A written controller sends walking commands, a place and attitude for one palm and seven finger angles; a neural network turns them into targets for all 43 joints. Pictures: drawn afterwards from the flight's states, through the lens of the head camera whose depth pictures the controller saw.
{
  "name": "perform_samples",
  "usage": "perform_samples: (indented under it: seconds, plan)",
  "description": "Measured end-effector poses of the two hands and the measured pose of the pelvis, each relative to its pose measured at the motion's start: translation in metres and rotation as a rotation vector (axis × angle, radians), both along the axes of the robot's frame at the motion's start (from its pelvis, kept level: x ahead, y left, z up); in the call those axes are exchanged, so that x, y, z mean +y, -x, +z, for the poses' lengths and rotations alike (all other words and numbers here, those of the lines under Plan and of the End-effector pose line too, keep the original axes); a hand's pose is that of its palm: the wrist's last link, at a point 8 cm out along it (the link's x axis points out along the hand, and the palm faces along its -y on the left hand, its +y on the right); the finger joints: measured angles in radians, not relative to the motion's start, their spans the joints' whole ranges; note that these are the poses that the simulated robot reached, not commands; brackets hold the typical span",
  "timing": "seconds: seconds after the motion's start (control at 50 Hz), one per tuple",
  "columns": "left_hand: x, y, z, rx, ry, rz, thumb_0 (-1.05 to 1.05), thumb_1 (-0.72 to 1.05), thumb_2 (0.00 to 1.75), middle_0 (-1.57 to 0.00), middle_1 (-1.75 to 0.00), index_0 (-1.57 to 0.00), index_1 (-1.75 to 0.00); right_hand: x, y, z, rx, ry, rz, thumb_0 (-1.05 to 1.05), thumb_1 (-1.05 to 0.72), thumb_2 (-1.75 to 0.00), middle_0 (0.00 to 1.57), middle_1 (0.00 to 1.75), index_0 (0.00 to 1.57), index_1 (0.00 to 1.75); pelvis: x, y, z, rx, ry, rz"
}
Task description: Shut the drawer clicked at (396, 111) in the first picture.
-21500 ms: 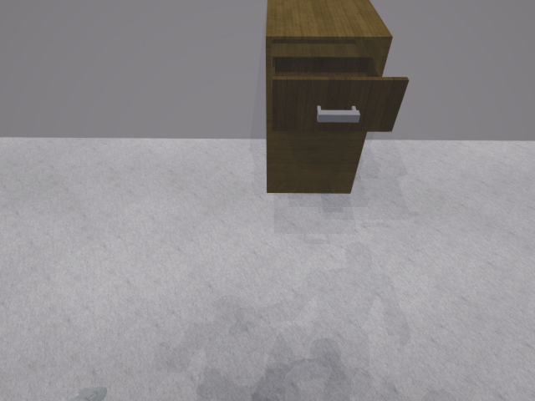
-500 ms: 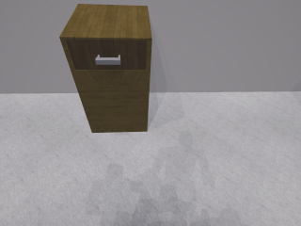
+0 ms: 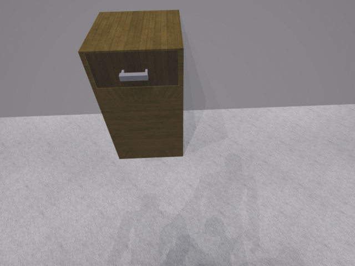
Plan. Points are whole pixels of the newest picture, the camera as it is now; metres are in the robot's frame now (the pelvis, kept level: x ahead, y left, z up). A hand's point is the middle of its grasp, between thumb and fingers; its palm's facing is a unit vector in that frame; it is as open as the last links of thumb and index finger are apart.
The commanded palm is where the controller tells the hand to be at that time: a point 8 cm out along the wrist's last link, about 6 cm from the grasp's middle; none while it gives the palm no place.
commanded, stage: let the arm hang, fingers relaxed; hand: left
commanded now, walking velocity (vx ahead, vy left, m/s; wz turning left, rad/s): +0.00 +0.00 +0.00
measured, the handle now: (134, 74) +0.88 +0.25 -0.07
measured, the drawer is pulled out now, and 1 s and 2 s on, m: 0.00 0.00 0.00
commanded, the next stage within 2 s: look to check the result in 0.32 s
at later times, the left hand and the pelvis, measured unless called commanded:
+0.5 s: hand out of the picture +0.04 +0.17 -0.17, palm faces +0.01 -0.97 -0.24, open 7.4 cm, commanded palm none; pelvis +0.02 -0.02 +0.00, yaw -1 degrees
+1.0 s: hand out of the picture +0.05 +0.19 -0.17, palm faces -0.01 -0.96 -0.27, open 7.4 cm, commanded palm none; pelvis +0.03 -0.02 +0.00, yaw -1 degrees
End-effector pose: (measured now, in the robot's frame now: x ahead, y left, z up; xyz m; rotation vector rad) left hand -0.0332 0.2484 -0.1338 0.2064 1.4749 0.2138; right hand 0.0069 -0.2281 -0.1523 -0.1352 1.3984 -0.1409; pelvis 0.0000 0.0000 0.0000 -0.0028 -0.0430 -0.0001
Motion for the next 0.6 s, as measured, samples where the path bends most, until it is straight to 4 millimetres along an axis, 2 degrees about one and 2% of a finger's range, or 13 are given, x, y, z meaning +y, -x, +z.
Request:
perform_samples:
  seconds: [0.14,0.26,0.38,0.6]
  plan:
    - [-0.017,-0.044,-0.003,-0.109,0.027,-0.028,0.00,0.90,0.90,-0.21,-0.32,-0.21,-0.31,-0.008,-0.014,0.002,-0.040,0.009,-0.004,0.01,-0.91,-0.90,0.20,0.30,0.21,0.30,-0.006,-0.005,0.000,-0.001,-0.005,-0.001]
    - [-0.028,-0.064,-0.004,-0.145,0.042,-0.042,0.00,0.90,0.90,-0.20,-0.30,-0.20,-0.30,-0.019,-0.019,0.005,-0.047,0.026,-0.009,0.01,-0.91,-0.90,0.20,0.30,0.21,0.30,-0.012,-0.010,0.001,0.001,-0.006,-0.003]
    - [-0.031,-0.068,-0.004,-0.137,0.037,-0.040,0.00,0.90,0.90,-0.20,-0.30,-0.20,-0.30,-0.029,-0.020,0.007,-0.035,0.042,-0.014,0.01,-0.91,-0.90,0.20,0.30,0.20,0.30,-0.017,-0.014,0.001,0.002,-0.005,-0.006]
    - [-0.026,-0.060,-0.004,-0.087,0.016,-0.032,0.00,0.90,0.90,-0.20,-0.30,-0.20,-0.30,-0.041,-0.025,0.009,-0.021,0.063,-0.012,0.01,-0.91,-0.90,0.20,0.30,0.20,0.30,-0.022,-0.019,0.001,0.001,-0.003,-0.013]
